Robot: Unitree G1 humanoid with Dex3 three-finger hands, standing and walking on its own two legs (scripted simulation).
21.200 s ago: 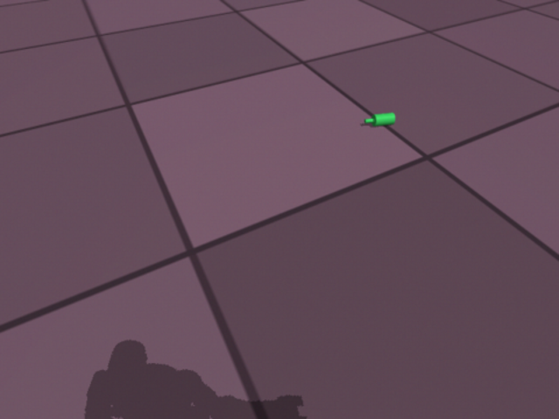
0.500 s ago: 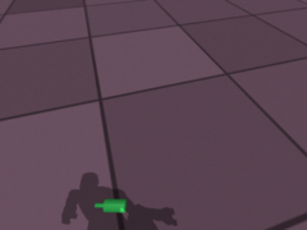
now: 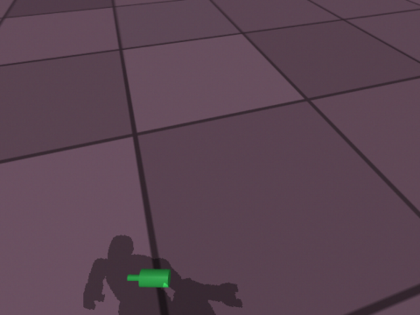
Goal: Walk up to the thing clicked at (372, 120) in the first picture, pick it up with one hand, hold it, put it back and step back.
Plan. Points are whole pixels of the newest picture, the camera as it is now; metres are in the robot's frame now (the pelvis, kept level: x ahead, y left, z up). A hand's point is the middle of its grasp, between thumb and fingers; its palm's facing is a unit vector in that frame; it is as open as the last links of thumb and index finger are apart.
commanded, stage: stand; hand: left
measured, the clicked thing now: (148, 277) +0.43 +0.29 -0.75
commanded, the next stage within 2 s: walk up in 0.52 s
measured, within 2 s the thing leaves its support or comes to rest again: neither
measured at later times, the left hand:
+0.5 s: hand out of the picture +0.07 +0.25 -0.16, palm faces -0.04 -0.94 -0.34, open 7.3 cm
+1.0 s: hand out of the picture +0.06 +0.31 -0.18, palm faces -0.04 -0.94 -0.35, open 7.3 cm
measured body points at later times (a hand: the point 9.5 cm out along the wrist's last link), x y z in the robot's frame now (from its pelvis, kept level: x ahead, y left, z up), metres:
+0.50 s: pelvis +0.00 +0.00 +0.00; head +0.01 -0.01 +0.45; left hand +0.07 +0.30 -0.13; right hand +0.06 -0.31 -0.14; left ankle -0.01 +0.15 -0.75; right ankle +0.02 -0.13 -0.75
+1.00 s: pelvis -0.09 +0.05 -0.02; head -0.01 +0.08 +0.42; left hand +0.06 +0.35 -0.16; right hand -0.04 -0.27 -0.13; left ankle -0.09 +0.15 -0.75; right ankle -0.09 -0.10 -0.67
